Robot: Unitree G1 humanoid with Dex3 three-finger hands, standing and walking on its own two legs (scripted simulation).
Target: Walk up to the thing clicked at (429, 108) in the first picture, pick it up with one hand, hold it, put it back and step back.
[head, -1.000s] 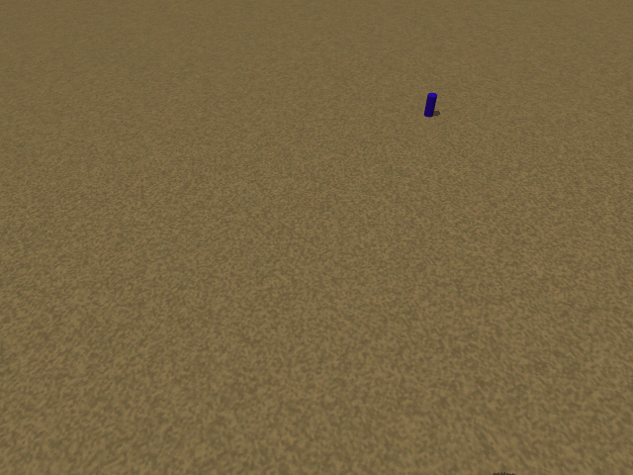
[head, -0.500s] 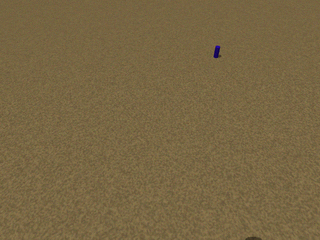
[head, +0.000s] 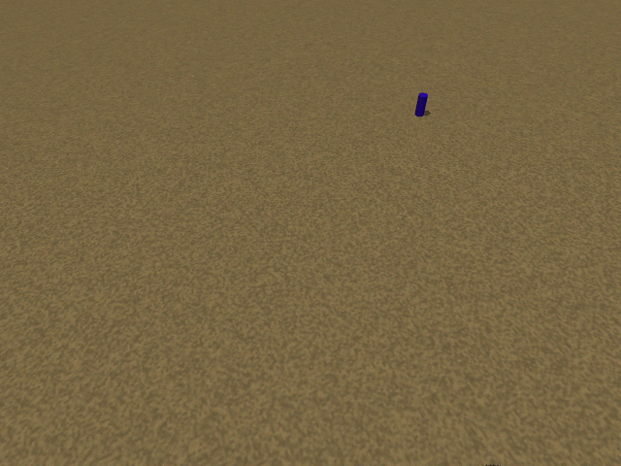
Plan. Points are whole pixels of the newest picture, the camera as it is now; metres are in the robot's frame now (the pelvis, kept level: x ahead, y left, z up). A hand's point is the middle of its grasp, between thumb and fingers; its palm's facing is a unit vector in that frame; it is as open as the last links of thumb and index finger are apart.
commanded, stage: stand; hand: left
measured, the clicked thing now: (421, 104) +2.14 -0.55 -0.72
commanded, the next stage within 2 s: walk up in 0.12 s
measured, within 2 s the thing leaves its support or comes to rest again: neither
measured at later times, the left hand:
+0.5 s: hand (205, 413) +0.23 +0.20 -0.13, palm faces -0.13 -0.89 -0.44, open 7.4 cm
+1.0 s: hand (282, 311) +0.43 +0.10 -0.19, palm faces -0.24 -0.91 -0.33, open 7.4 cm
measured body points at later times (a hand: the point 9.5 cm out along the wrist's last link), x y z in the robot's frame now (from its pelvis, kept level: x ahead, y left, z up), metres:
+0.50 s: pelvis +0.09 -0.10 -0.03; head +0.06 -0.12 +0.41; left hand +0.23 +0.24 -0.10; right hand +0.09 -0.47 -0.15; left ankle +0.00 +0.12 -0.74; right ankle +0.14 -0.24 -0.75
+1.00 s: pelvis +0.36 -0.17 -0.03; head +0.41 -0.15 +0.42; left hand +0.45 +0.15 -0.17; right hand +0.43 -0.51 -0.11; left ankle +0.50 -0.08 -0.75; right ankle +0.15 -0.24 -0.72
